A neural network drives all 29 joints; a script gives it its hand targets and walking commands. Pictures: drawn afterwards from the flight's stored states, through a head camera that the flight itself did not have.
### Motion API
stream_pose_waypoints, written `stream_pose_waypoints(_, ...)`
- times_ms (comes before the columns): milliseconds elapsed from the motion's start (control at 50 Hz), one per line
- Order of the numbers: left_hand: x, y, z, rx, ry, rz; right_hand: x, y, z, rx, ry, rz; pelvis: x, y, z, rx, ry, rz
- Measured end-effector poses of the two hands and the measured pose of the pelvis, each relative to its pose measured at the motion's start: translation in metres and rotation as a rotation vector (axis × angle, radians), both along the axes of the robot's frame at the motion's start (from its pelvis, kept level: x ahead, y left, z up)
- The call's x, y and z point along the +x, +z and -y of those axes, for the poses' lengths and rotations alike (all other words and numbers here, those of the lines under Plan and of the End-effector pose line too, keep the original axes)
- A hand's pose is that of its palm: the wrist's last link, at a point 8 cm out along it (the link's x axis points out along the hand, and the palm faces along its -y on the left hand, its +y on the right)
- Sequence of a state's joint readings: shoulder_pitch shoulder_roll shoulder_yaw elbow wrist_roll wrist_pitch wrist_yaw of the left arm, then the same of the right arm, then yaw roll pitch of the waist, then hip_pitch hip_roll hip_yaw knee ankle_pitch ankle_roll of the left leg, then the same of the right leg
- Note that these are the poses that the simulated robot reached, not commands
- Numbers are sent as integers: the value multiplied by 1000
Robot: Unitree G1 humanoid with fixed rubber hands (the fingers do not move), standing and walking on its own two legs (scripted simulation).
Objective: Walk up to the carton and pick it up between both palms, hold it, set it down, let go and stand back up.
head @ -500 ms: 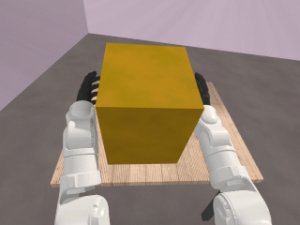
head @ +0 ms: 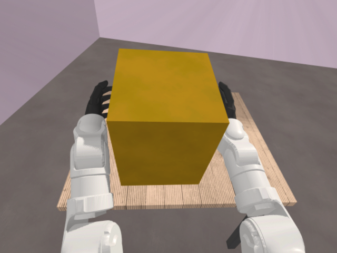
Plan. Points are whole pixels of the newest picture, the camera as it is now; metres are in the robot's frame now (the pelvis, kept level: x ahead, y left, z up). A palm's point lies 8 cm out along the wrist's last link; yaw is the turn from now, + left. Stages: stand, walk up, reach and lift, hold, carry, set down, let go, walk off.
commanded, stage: hold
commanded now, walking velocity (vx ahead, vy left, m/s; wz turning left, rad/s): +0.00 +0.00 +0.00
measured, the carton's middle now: (162, 122) +0.37 +0.01 +0.15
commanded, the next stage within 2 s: set down in 1.28 s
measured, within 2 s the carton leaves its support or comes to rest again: neither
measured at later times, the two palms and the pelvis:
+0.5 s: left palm (101, 116) +0.36 +0.15 +0.17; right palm (229, 121) +0.35 -0.15 +0.17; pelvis +0.00 +0.00 +0.00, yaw -1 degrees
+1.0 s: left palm (100, 117) +0.36 +0.15 +0.17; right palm (229, 121) +0.35 -0.14 +0.17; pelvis +0.00 +0.00 +0.00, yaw -1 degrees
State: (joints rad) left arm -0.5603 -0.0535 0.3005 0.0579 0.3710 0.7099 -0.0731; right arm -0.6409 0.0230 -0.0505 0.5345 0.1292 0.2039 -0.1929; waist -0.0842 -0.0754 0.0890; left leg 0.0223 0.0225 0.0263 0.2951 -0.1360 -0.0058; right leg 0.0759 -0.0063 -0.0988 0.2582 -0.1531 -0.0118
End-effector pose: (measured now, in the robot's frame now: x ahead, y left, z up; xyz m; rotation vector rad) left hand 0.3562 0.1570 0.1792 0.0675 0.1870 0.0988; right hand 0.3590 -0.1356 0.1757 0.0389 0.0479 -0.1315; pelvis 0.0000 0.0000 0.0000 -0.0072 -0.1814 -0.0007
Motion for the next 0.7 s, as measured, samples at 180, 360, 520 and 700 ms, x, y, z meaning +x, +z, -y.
stream_pose_waypoints(180,3,-3,6,-8,-21,-11,-3,-3,6,2,-23,-11,0,0,0,1,0,-3)
stream_pose_waypoints(360,6,-7,13,4,-34,-22,-4,-11,13,7,-36,-22,2,0,-2,1,-16,-5)
stream_pose_waypoints(520,5,-6,10,2,-30,-9,-4,-8,11,7,-31,-8,4,0,-1,0,-14,-6)
stream_pose_waypoints(700,5,-3,5,-6,-19,-8,0,-3,5,4,-20,-7,5,0,-1,1,-11,-8)
